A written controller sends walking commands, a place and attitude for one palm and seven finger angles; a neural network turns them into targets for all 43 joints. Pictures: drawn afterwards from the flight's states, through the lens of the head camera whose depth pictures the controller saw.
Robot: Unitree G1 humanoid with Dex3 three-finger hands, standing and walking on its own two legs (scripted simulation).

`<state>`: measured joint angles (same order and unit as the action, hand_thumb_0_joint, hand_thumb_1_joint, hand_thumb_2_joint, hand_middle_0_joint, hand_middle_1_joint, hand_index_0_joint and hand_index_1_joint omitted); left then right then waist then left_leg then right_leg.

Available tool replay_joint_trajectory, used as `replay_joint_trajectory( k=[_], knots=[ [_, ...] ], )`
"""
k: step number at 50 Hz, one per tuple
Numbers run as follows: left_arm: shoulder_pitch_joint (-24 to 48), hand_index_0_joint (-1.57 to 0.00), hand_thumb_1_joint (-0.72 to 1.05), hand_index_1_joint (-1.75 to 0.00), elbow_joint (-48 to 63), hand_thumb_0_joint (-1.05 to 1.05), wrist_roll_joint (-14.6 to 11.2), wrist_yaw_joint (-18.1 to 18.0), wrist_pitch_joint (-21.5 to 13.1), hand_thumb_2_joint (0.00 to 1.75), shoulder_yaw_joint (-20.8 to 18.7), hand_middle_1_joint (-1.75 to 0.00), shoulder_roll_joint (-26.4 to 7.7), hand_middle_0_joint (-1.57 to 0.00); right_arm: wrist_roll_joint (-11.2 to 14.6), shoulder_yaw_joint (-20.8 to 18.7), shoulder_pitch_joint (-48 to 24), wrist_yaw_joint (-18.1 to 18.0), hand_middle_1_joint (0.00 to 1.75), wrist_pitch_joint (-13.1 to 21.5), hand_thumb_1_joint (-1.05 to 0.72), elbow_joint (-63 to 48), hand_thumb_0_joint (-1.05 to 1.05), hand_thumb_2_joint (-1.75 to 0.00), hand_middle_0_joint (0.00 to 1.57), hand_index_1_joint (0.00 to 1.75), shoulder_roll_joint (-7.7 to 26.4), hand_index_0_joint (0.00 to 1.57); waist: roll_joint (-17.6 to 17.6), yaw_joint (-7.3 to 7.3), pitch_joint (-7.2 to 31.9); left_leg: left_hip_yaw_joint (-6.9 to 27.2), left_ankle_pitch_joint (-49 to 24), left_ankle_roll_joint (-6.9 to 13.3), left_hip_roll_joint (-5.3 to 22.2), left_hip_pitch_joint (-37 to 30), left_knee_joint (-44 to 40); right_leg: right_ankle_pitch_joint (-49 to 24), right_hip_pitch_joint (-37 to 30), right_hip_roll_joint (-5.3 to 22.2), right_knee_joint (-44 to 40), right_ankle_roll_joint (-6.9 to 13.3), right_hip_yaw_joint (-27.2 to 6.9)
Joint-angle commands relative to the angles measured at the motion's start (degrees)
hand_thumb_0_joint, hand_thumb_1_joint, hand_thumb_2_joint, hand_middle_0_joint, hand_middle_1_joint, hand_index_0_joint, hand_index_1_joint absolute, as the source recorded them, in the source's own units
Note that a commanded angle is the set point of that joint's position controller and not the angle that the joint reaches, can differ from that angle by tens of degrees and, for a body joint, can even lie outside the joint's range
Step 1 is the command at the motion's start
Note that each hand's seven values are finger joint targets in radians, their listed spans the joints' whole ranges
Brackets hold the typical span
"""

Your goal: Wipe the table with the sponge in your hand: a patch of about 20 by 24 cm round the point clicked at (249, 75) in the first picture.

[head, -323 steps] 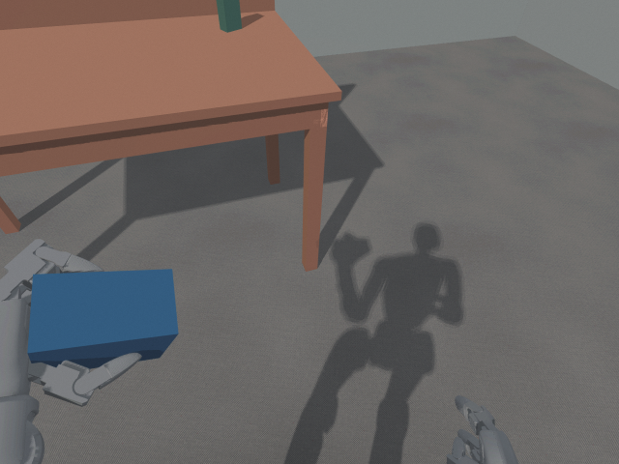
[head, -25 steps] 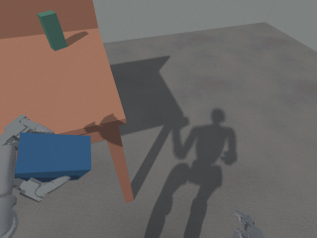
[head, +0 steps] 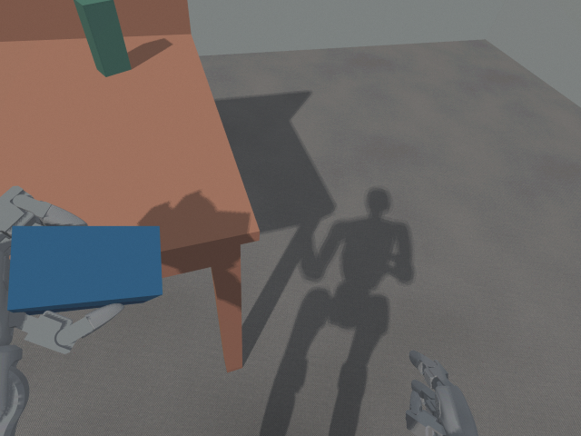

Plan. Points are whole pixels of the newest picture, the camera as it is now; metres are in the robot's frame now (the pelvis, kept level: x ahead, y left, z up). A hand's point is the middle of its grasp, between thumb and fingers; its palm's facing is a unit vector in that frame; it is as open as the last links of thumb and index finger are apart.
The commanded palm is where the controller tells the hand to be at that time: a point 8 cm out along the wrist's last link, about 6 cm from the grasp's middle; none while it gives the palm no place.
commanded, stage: shuffle to correct the standing spot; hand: left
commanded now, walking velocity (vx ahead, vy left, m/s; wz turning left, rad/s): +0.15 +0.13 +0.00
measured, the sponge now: (110, 270) +0.23 +0.22 +0.15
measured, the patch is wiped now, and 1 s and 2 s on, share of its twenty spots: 0.00 0.00 0.00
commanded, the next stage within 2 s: come to a stop and stand still in 0.96 s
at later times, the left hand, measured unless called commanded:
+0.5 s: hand (66, 235) +0.26 +0.28 +0.15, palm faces +0.41 -0.84 -0.35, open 10.7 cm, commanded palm +0.21 +0.31 +0.18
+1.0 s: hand (70, 202) +0.30 +0.30 +0.16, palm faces +0.43 -0.82 -0.38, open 10.7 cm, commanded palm +0.25 +0.33 +0.18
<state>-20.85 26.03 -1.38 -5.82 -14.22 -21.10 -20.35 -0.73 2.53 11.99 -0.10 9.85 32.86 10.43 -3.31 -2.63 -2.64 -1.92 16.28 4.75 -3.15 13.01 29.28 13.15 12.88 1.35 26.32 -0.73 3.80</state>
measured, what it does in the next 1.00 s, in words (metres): walks ahead: right foot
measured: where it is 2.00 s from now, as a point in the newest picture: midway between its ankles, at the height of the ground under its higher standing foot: outside the picture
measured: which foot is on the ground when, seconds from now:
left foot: down 0.00-0.78, up 0.80-1.00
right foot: down 0.00-0.44, up 0.46-0.76, down 0.78-1.00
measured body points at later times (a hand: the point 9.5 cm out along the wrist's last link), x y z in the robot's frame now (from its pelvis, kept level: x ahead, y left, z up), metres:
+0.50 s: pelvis +0.04 +0.03 -0.03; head +0.07 +0.07 +0.42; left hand +0.24 +0.32 +0.17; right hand +0.21 -0.21 -0.10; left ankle +0.03 +0.09 -0.74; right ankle +0.00 -0.12 -0.71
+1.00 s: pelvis +0.10 +0.05 -0.01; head +0.12 +0.06 +0.44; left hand +0.28 +0.34 +0.18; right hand +0.27 -0.19 -0.09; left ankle +0.13 +0.23 -0.69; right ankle +0.13 -0.04 -0.74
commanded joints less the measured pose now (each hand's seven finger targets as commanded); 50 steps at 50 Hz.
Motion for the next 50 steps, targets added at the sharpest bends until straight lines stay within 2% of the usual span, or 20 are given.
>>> replay_joint_trajectory(
  k=[1, 10, 14, 17, 19, 20, 21, 22, 23, 24, 26, 32, 37, 38, 39, 40, 42, 44, 46, 50],
  knots=[
    [4.29, -1.20, 0.10, -1.60, 12.24, 0.00, -0.55, -0.97, -2.99, 1.30, -3.40, -1.60, -8.40, -1.20, 0.08, -4.37, -3.60, -0.74, 0.30, 1.08, -0.90, -8.85, 0.00, -0.90, 0.20, 0.30, 8.91, 0.20, 8.36, 1.92, 10.23, 8.16, -14.32, -4.33, 7.59, 1.07, -5.29, -7.96, -6.28, 0.93, 2.54, 3.26, -2.43],
    [3.80, -1.20, 0.10, -1.60, 15.17, 0.00, -1.43, -0.99, -2.99, 1.30, -5.78, -1.60, -10.40, -1.20, 0.67, -4.50, -4.05, -0.52, 0.30, -1.52, -0.90, -10.47, 0.00, -0.90, 0.20, 0.30, 8.90, 0.20, 10.14, 2.29, 10.38, 7.91, -28.77, -5.55, 8.32, -1.02, -0.38, -8.65, -4.06, 1.02, 9.06, 3.80, -1.18],
    [2.19, -1.20, 0.10, -1.60, 15.32, 0.00, -1.68, -1.33, -3.13, 1.30, -6.59, -1.60, -10.95, -1.20, 1.18, -4.95, -4.03, -0.14, 0.30, -2.09, -0.90, -10.68, 0.00, -0.90, 0.20, 0.30, 9.19, 0.20, 5.79, 1.82, 12.23, 5.69, -30.48, -6.80, 6.17, 4.87, 8.47, -16.20, -10.21, 5.02, 10.01, 6.79, -6.10],
    [0.79, -1.20, 0.10, -1.60, 14.24, 0.00, -1.91, -2.04, -3.69, 1.30, -8.44, -1.60, -12.34, -1.20, 1.43, -5.72, -4.50, 0.09, 0.30, -2.74, -0.90, -10.14, 0.00, -0.90, 0.20, 0.30, 9.19, 0.20, -4.11, 1.45, 11.48, 1.60, -9.18, -6.21, 1.30, 16.06, 22.81, -22.14, -14.82, 16.15, 4.64, 13.49, -20.69],
    [2.71, -1.20, 0.10, -1.60, 14.97, 0.00, -1.73, -2.58, -4.04, 1.30, -8.10, -1.60, -11.60, -1.20, 1.36, -4.96, -5.13, 0.43, 0.30, -3.67, -0.90, -9.14, 0.00, -0.90, 0.20, 0.30, 8.24, 0.20, -5.32, 1.36, 5.68, 9.02, 15.85, -3.25, 6.90, 18.48, 19.34, -15.60, -8.30, 21.43, 3.83, 12.48, -23.06],
    [4.71, -1.20, 0.10, -1.60, 16.98, 0.00, -1.33, -2.68, -3.83, 1.30, -7.74, -1.60, -11.39, -1.20, 1.33, -4.85, -3.97, 0.39, 0.30, -4.10, -0.90, -8.36, 0.00, -0.90, 0.20, 0.30, 7.77, 0.20, -1.76, 3.23, 5.91, 7.87, 11.65, -2.86, 7.08, 10.75, 9.96, -9.00, -1.91, 18.17, 7.36, 9.34, -16.91],
    [5.85, -1.20, 0.10, -1.60, 18.26, 0.00, -0.90, -2.47, -3.73, 1.30, -7.23, -1.60, -11.25, -1.20, 1.51, -4.77, -3.33, -0.08, 0.30, -4.19, -0.90, -8.04, 0.00, -0.90, 0.20, 0.30, 7.68, 0.20, 8.01, 5.15, 6.42, 5.29, 2.15, -2.79, 4.13, -0.06, 0.37, -2.67, 6.62, 9.34, 15.06, 5.47, -7.14],
    [6.25, -1.20, 0.10, -1.60, 22.11, 0.00, -1.03, -2.34, -4.10, 1.30, -7.18, -1.60, -11.33, -1.20, 1.50, -5.90, -4.69, -0.85, 0.30, -3.33, -0.90, -9.30, 0.00, -0.90, 0.20, 0.30, 9.60, 0.20, 24.64, 4.58, 7.37, 18.25, -7.38, -0.67, 11.37, -8.54, -7.68, 6.09, 16.21, -0.51, 28.48, 0.72, 1.32],
    [4.53, -1.20, 0.10, -1.60, 20.04, 0.00, -0.68, -2.12, -4.10, 1.30, -7.20, -1.60, -11.60, -1.20, 0.83, -5.87, -4.44, -0.56, 0.30, -2.72, -0.90, -9.59, 0.00, -0.90, 0.20, 0.30, 8.80, 0.20, 27.84, 4.72, 7.45, 30.37, -15.22, 1.68, 16.96, -11.34, -13.00, 21.92, 22.93, -3.08, 39.41, 0.54, -0.87],
    [5.67, -1.20, 0.10, -1.60, 20.05, 0.00, -0.23, -1.92, -3.86, 1.30, -7.04, -1.60, -12.00, -1.20, 0.11, -5.92, -4.31, -0.03, 0.30, -2.09, -0.90, -9.51, 0.00, -0.90, 0.20, 0.30, 8.36, 0.20, 21.24, 4.50, 6.38, 33.04, -20.44, 0.79, 18.03, -11.56, -13.12, 20.49, 25.44, -2.27, 45.57, 1.51, -3.46],
    [4.31, -1.20, 0.10, -1.60, 19.40, 0.00, 0.26, -1.91, -4.12, 1.30, -7.19, -1.60, -11.57, -1.20, 0.63, -6.73, -3.32, 0.27, 0.30, -1.59, -0.90, -8.63, 0.00, -0.90, 0.20, 0.30, 8.72, 0.20, 10.02, 3.95, 6.98, 23.97, -30.99, 1.97, 16.70, -15.34, -7.99, 14.77, 28.31, 0.15, 45.96, 1.55, -3.39],
    [-5.59, -1.20, 0.10, -1.60, 17.07, 0.00, -0.53, -1.16, -3.28, 1.30, -7.73, -1.60, -11.19, -1.20, 1.08, -5.52, -3.04, -0.10, 0.30, -1.03, -0.90, -8.65, 0.00, -0.90, 0.20, 0.30, 8.60, 0.20, 14.48, 2.46, 7.79, 8.68, -32.55, -0.91, 10.56, -8.42, -8.37, 4.67, 15.62, -0.69, 23.99, 1.35, 4.63],
    [-6.59, -1.20, 0.10, -1.60, 11.32, 0.00, -1.68, -1.31, -2.37, 1.30, -9.34, -1.60, -12.04, -1.20, 0.75, -4.88, -4.34, -1.29, 0.30, -2.57, -0.90, -9.15, 0.00, -0.90, 0.20, 0.30, 9.28, 0.20, 7.78, 1.04, 11.22, 6.36, -24.27, -3.47, 9.95, 7.91, 3.68, -4.19, -11.14, -0.49, 2.40, 2.74, 6.11],
    [-5.42, -1.20, 0.10, -1.60, 10.56, 0.00, -1.41, -1.58, -2.62, 1.30, -9.92, -1.60, -12.97, -1.20, 0.86, -5.26, -4.59, -1.37, 0.30, -3.05, -0.90, -9.04, 0.00, -0.90, 0.20, 0.30, 9.10, 0.20, 0.88, 0.36, 13.64, 5.36, -14.61, -4.00, 7.73, 20.12, 16.67, -4.33, -23.39, 7.13, 0.43, 6.41, -3.06],
    [-4.19, -1.20, 0.10, -1.60, 8.78, 0.00, -1.63, -1.71, -2.91, 1.30, -11.22, -1.60, -14.24, -1.20, 0.79, -6.08, -3.83, -1.12, 0.30, -2.94, -0.90, -9.58, 0.00, -0.90, 0.20, 0.30, 8.87, 0.20, -11.78, 0.69, 15.48, 1.69, 7.77, -4.16, 1.34, 30.58, 37.42, -2.36, -26.20, 23.57, -4.40, 14.55, -27.93],
    [-1.39, -1.20, 0.10, -1.60, 8.65, 0.00, -2.25, -2.05, -3.35, 1.30, -13.01, -1.60, -14.93, -1.20, -0.12, -6.44, -3.94, -1.12, 0.30, -2.84, -0.90, -9.06, 0.00, -0.90, 0.20, 0.30, 10.98, 0.20, -7.96, 1.97, 9.90, 8.70, 13.59, -4.41, 4.23, 31.22, 45.99, 7.34, -13.14, 29.70, -10.57, 16.69, -38.50],
    [3.00, -1.20, 0.10, -1.60, 14.02, 0.00, -1.48, -1.14, -3.61, 1.30, -9.69, -1.60, -12.94, -1.20, 0.22, -6.87, -3.13, 0.42, 0.30, -3.87, -0.90, -7.61, 0.00, -0.90, 0.20, 0.30, 10.75, 0.20, -2.03, 2.21, 7.12, 12.08, 9.81, -4.84, 7.54, 28.28, 48.89, 16.21, -1.84, 26.42, -11.67, 15.16, -36.15],
    [1.83, -1.20, 0.10, -1.60, 14.29, 0.00, -0.38, -1.34, -3.16, 1.30, -6.53, -1.60, -10.47, -1.20, 0.07, -4.76, -4.25, 0.22, 0.30, -4.67, -0.90, -6.67, 0.00, -0.90, 0.20, 0.30, 8.39, 0.20, 2.22, 2.63, 5.90, 7.20, 2.43, -5.41, 9.22, 21.89, 42.86, 6.34, 5.86, 20.04, -10.72, 11.49, -18.55],
    [3.61, -1.20, 0.10, -1.60, 16.21, 0.00, -0.36, -2.02, -2.57, 1.30, -5.75, -1.60, -11.17, -1.20, 0.15, -4.41, -4.83, -0.81, 0.30, -3.99, -0.90, -6.29, 0.00, -0.90, 0.20, 0.30, 7.97, 0.20, -1.50, 2.87, 5.88, 2.57, -0.45, -5.41, 8.88, 15.20, 30.82, 3.85, 8.72, 17.11, -10.13, 9.18, -10.51],
    [2.60, -1.20, 0.10, -1.60, 18.70, 0.00, -0.26, -3.83, -1.43, 1.30, -7.39, -1.60, -12.94, -1.20, -0.45, -4.27, -5.75, -2.66, 0.30, -1.94, -0.90, -7.14, 0.00, -0.90, 0.20, 0.30, 6.34, 0.20, -1.62, 1.06, 8.08, -6.35, -1.88, -4.88, 4.30, 3.23, 9.04, 4.80, 4.82, 15.34, -6.78, 7.50, -8.34]
  ],
)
